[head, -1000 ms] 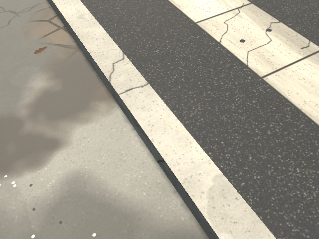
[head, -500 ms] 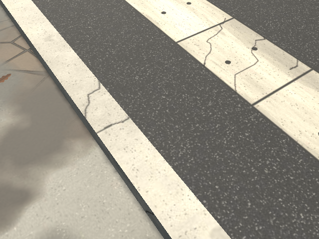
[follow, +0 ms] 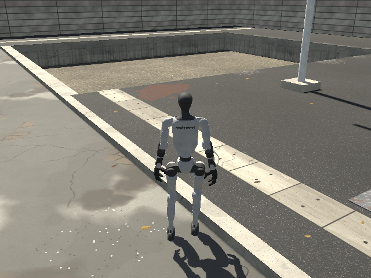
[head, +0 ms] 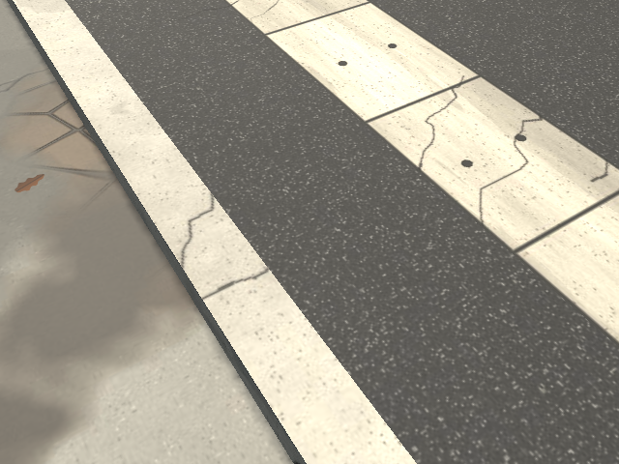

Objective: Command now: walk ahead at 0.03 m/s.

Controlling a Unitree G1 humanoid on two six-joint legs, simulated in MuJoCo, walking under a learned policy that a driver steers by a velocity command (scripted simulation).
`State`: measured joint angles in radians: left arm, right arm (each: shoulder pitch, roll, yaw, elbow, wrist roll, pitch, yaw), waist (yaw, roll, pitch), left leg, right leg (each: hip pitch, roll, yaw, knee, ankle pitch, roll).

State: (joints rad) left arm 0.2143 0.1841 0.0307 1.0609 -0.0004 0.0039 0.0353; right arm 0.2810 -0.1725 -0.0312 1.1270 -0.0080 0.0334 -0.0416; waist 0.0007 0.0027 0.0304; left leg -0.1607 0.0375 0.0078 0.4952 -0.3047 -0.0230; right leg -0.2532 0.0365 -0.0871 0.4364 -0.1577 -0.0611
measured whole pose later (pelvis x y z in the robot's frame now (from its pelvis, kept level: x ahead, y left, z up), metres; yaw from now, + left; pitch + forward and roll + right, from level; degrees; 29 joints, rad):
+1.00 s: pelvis +0.11 +0.01 +0.00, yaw +0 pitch -1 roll +0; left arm 0.37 0.16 0.06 1.08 0.02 -0.06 0.02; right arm 0.37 -0.19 -0.05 1.07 -0.03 -0.03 0.01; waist 0.02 0.05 0.02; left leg -0.30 -0.01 0.01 1.03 -0.41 0.09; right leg -0.18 0.03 -0.09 0.49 -0.31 -0.08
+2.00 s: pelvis +0.66 -0.09 +0.07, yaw -28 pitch +7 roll -1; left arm 0.44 0.24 0.00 0.94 0.03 -0.08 -0.09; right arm 0.20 -0.28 -0.02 0.72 -0.09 -0.06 0.03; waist 0.04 0.03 -0.10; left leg -0.71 0.02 -0.17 1.67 -0.21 0.06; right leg -0.53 0.15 0.02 0.83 -0.42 -0.10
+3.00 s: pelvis +0.85 -0.17 +0.10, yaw -11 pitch +3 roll +0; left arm 0.18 0.27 0.08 0.69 -0.01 0.01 0.06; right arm 0.15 -0.27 -0.07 0.60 0.02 0.05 0.02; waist 0.03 0.00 0.00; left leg -0.40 0.02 0.04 0.67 -0.29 -0.02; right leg -0.32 -0.13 -0.11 0.57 -0.29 0.05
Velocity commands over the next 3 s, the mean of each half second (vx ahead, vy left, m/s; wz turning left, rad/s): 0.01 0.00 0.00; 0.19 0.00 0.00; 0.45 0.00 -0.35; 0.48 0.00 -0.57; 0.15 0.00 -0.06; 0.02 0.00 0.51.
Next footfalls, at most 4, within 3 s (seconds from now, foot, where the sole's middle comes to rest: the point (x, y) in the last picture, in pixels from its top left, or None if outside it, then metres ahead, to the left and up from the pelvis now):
1.40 left None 0.48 0.15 -0.77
1.84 right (400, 382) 0.66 -0.16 -0.66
2.26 left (385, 258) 1.00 -0.16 -0.66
2.64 right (464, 306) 0.86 -0.34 -0.66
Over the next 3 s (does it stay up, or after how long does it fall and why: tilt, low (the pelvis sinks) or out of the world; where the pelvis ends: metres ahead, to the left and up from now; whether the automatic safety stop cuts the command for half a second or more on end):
stays up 0.85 -0.17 0.10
